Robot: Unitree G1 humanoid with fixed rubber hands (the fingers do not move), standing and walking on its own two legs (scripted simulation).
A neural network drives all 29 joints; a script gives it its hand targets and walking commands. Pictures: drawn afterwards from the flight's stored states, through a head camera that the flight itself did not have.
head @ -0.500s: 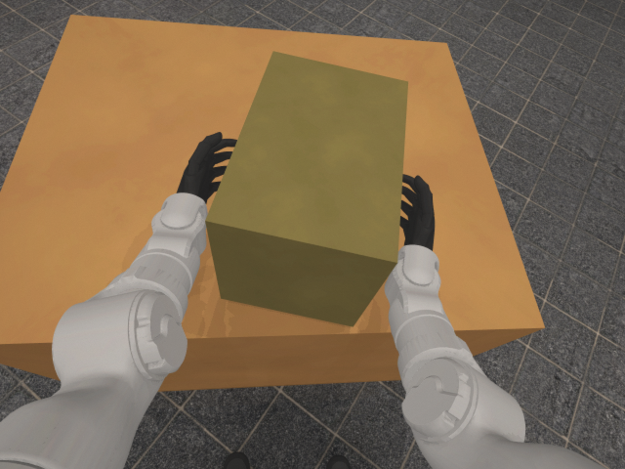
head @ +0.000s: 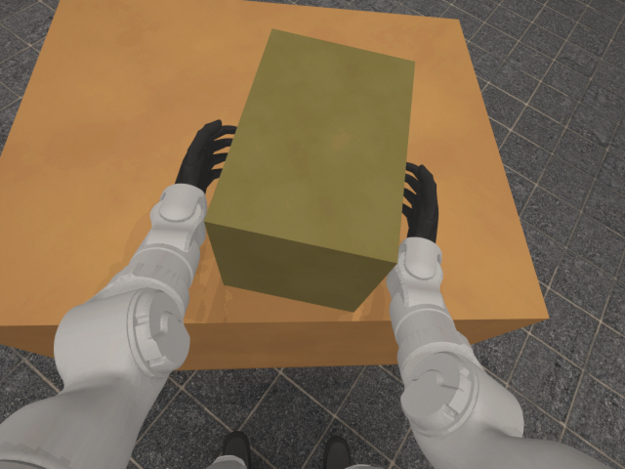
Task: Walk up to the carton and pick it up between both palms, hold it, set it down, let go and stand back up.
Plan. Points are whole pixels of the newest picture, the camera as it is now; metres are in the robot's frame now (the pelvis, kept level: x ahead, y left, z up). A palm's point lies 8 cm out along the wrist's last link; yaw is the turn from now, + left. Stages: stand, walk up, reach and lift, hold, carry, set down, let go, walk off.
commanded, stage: set down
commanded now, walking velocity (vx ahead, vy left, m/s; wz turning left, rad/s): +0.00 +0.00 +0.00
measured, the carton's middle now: (315, 178) +0.50 -0.02 -0.03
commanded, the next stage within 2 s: none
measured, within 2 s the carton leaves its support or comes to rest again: neither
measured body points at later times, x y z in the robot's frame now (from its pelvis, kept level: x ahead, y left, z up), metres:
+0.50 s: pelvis +0.00 +0.01 +0.00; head +0.14 +0.05 +0.43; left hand +0.48 +0.14 +0.00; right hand +0.41 -0.15 +0.00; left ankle +0.00 +0.12 -0.74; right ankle -0.02 -0.14 -0.74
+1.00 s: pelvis +0.00 +0.00 +0.00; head +0.14 +0.05 +0.42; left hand +0.48 +0.14 +0.00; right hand +0.41 -0.15 +0.00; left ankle +0.00 +0.12 -0.74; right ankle -0.02 -0.14 -0.74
